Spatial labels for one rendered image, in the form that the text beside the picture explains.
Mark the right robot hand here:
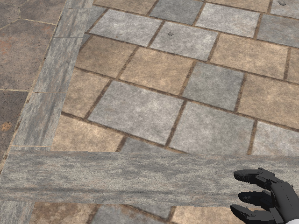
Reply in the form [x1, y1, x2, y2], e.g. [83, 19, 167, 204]
[230, 167, 299, 224]

